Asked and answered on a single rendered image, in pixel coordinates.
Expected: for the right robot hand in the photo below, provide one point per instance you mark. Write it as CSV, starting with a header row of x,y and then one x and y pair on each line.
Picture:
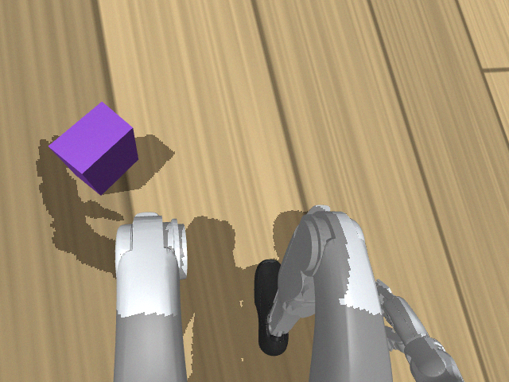
x,y
398,313

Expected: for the right robot arm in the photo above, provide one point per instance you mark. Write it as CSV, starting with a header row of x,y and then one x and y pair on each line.
x,y
429,362

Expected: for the right robot foot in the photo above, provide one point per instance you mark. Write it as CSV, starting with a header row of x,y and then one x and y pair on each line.
x,y
265,289

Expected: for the carton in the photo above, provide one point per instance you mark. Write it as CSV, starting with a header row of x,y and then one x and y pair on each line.
x,y
98,149

